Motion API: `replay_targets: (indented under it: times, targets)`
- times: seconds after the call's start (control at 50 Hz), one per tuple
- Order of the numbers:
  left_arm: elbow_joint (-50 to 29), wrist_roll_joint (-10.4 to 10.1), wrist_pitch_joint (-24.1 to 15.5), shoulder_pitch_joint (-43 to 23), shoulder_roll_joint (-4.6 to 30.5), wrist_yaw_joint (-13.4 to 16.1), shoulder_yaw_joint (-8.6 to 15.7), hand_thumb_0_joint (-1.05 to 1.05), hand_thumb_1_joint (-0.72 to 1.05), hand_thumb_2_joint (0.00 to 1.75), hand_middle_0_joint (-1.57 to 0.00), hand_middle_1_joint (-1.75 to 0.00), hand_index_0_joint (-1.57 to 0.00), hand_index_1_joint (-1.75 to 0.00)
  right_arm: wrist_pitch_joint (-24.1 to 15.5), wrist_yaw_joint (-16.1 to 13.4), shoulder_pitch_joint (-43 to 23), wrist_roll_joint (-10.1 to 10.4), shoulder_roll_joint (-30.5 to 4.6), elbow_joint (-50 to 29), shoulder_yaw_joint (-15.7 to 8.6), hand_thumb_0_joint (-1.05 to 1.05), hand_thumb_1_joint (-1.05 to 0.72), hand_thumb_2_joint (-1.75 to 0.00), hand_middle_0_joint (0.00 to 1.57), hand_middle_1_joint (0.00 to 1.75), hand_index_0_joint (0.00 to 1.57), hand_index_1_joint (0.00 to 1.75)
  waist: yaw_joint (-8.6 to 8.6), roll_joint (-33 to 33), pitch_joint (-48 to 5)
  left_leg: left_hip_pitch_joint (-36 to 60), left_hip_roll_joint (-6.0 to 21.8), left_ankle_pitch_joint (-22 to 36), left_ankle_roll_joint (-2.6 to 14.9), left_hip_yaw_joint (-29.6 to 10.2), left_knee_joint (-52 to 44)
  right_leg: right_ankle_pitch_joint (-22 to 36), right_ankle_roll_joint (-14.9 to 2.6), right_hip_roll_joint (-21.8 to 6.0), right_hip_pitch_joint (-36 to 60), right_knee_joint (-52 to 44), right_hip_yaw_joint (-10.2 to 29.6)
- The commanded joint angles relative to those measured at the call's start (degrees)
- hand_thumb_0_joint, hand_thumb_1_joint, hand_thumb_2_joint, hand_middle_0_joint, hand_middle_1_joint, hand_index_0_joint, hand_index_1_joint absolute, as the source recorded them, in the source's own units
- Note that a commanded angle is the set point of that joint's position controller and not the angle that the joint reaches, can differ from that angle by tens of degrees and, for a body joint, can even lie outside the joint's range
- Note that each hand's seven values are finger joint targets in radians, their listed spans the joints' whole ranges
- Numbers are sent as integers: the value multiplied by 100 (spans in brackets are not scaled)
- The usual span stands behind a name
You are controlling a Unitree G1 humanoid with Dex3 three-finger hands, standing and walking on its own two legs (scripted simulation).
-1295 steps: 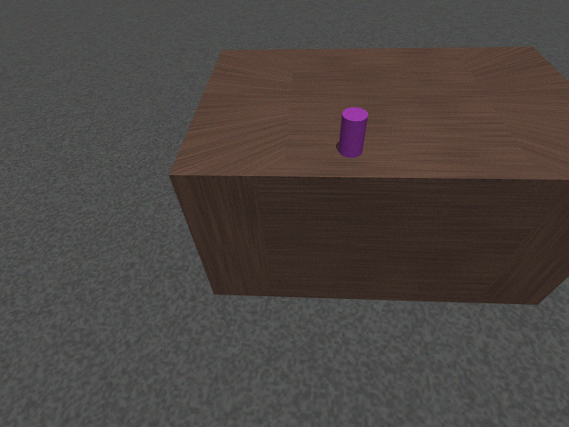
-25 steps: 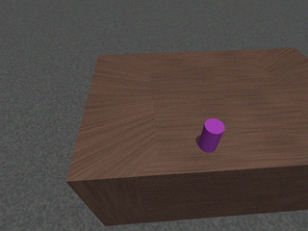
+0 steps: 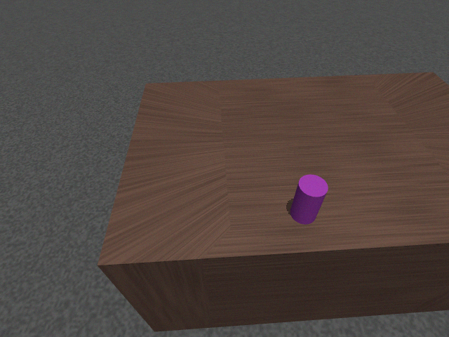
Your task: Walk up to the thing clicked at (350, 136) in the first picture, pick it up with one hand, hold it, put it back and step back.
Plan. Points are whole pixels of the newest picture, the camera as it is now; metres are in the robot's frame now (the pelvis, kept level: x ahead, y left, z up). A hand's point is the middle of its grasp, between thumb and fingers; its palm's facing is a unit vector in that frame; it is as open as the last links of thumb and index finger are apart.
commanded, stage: stand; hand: right
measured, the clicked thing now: (307, 200) +0.44 -0.18 -0.07
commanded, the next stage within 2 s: none
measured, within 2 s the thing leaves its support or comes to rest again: neither
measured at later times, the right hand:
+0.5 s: hand out of the picture +0.07 -0.26 -0.16, palm faces -0.02 +0.94 -0.35, open 8.8 cm
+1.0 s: hand out of the picture +0.08 -0.26 -0.15, palm faces -0.02 +0.94 -0.35, open 7.4 cm
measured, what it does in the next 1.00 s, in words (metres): stands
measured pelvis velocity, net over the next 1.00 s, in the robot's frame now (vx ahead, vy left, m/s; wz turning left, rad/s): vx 0.00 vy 0.00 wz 0.01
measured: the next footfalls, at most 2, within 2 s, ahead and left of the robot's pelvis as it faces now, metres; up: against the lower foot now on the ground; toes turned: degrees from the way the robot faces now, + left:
none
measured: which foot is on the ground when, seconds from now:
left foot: down 0.00-1.00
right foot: down 0.00-1.00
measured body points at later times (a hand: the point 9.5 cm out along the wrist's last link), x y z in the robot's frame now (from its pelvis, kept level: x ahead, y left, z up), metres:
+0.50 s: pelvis +0.01 -0.01 +0.00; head +0.01 +0.00 +0.45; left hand +0.06 +0.29 -0.14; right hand +0.08 -0.31 -0.13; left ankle +0.04 +0.11 -0.75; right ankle -0.06 -0.15 -0.75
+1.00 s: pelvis +0.00 +0.00 +0.00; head +0.01 +0.00 +0.45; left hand +0.06 +0.30 -0.14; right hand +0.08 -0.30 -0.13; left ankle +0.04 +0.11 -0.75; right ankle -0.06 -0.15 -0.75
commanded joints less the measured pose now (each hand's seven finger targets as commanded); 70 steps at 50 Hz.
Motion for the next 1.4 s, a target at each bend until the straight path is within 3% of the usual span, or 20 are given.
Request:
replay_targets:
  times: [0.0,0.04,0.06,0.14,0.18,0.22,0.3,0.36,0.44,0.54,0.58,0.72,0.8,0.9,1.02,1.1,1.24,1.38]
  targets:
    - [-311,-34,-78,-101,1193,43,245,0,90,90,-20,-30,-20,-30,-137,-62,-202,6,-1270,-282,-249,0,56,-5,5,5,5,5,-43,154,-145,612,657,289,76,-722,-380,508,-325,-526,-789,-389,306]
    - [-318,-24,-69,-80,1171,38,243,0,90,90,-20,-30,-20,-30,-140,-59,-248,-3,-1300,-283,-264,0,40,-21,20,21,20,21,-23,177,-138,591,682,188,81,-772,-429,444,-332,-509,-811,-367,285]
    - [-305,-29,-69,-46,1185,38,246,0,90,90,-20,-30,-20,-30,-137,-60,-260,5,-1311,-281,-269,0,32,-29,20,29,20,29,-10,142,-108,593,681,138,93,-784,-430,408,-335,-514,-833,-392,289]
    - [-321,-35,-86,-57,1184,42,252,0,90,90,-20,-30,-20,-30,-140,-56,-239,7,-1280,-286,-263,0,0,-61,20,30,20,30,-16,91,-183,637,679,469,94,-752,-341,595,-327,-540,-752,-383,312]
    - [-364,-34,-96,-89,1182,44,259,0,90,90,-20,-30,-20,-30,-154,-66,-251,-2,-1262,-309,-269,0,-16,-77,20,30,20,30,-7,41,-326,761,698,905,103,-700,-219,876,-316,-559,-721,-359,309]
    - [-346,-43,-100,-53,1175,43,251,0,90,90,-20,-30,-20,-30,-153,-66,-205,14,-1265,-284,-256,0,-32,-90,20,30,20,30,-25,102,-289,706,668,777,93,-695,-247,866,-314,-563,-676,-388,321]
    - [-346,-44,-83,-98,1206,48,270,0,90,90,-20,-30,-20,-30,-135,-66,-155,15,-1244,-275,-247,0,-64,-90,20,30,20,30,-42,80,-221,644,653,599,83,-706,-288,785,-326,-557,-666,-385,324]
    - [-353,-54,-97,-78,1191,51,265,0,90,90,-20,-30,-20,-30,-141,-65,-188,7,-1261,-298,-254,0,-88,-90,20,30,20,30,-17,14,-251,662,690,1020,102,-697,-191,996,-299,-576,-642,-368,303]
    - [-383,-53,-105,-60,1213,53,276,0,90,90,-20,-30,-20,-30,-157,-72,-163,5,-1237,-309,-242,0,-90,-90,20,30,20,30,-14,54,-417,754,702,1395,115,-667,-98,1406,-280,-592,-498,-319,284]
    - [-377,-51,-89,-124,1181,55,270,0,90,90,-20,-30,-20,-30,-141,-72,-225,7,-1258,-302,-241,0,-90,-90,20,30,20,30,-11,76,-212,666,690,952,87,-695,-198,954,-300,-580,-643,-386,285]
    - [-392,-51,-95,-83,1182,57,272,0,90,90,-20,-30,-20,-30,-141,-71,-226,-5,-1255,-321,-252,0,-90,-90,20,30,20,30,10,23,-302,723,720,1203,121,-673,-114,1166,-291,-589,-602,-376,273]
    - [-402,-46,-102,-99,1178,51,281,0,90,90,-20,-30,-20,-30,-148,-72,-247,10,-1248,-354,-258,0,-90,-90,20,30,20,30,11,52,-350,728,708,1210,123,-659,-123,1202,-298,-599,-519,-385,262]
    - [-386,-38,-97,-75,1173,49,280,0,90,90,-20,-30,-20,-30,-152,-68,-259,9,-1258,-360,-246,0,-90,-90,20,30,20,30,9,137,-329,716,706,1065,114,-700,-194,1050,-289,-581,-547,-382,244]
    - [-369,-30,-66,-88,1178,32,291,0,90,90,-20,-30,-20,-30,-141,-69,-243,6,-1275,-326,-260,0,-90,-90,20,30,20,30,-1,187,-146,630,706,386,99,-792,-400,487,-326,-529,-711,-383,228]
    - [-372,-28,-85,-69,1203,30,292,0,90,90,-20,-30,-20,-30,-146,-61,-252,5,-1246,-323,-283,0,-90,-90,20,30,20,30,-3,95,-244,661,685,482,106,-770,-330,564,-335,-562,-685,-435,265]
    - [-379,-49,-104,-36,1174,40,280,0,90,90,-20,-30,-20,-30,-168,-62,-237,12,-1263,-316,-267,0,-90,-90,20,30,20,30,19,120,-366,756,695,1169,104,-735,-222,1011,-290,-587,-564,-353,246]
    - [-382,-44,-95,-62,1190,39,281,0,90,90,-20,-30,-20,-30,-148,-57,-200,8,-1241,-290,-263,0,-90,-90,20,30,20,30,-7,70,-241,644,675,750,89,-753,-305,732,-309,-576,-636,-389,246]
    - [-391,-61,-116,-57,1212,58,283,0,90,90,-20,-30,-20,-30,-159,-63,-210,1,-1224,-318,-252,0,-90,-90,20,30,20,30,11,34,-396,728,708,1443,123,-700,-106,1298,-274,-621,-466,-311,232]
